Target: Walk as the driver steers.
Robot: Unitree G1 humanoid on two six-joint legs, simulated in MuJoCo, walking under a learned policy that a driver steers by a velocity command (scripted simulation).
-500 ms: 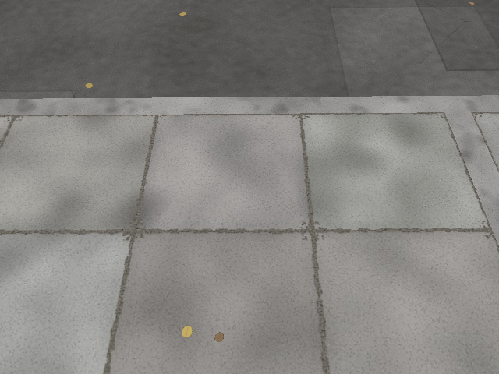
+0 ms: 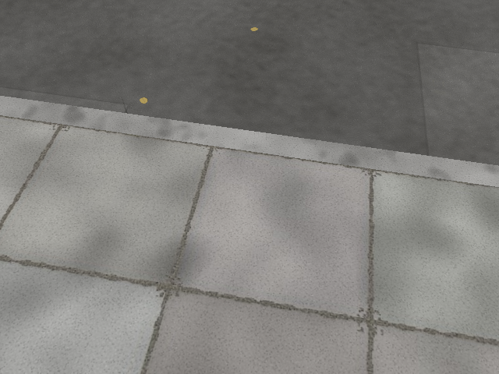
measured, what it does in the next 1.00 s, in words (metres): walks ahead: right foot, then left foot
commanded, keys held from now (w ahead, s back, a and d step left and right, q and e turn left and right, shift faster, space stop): w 0.42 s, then no key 0.58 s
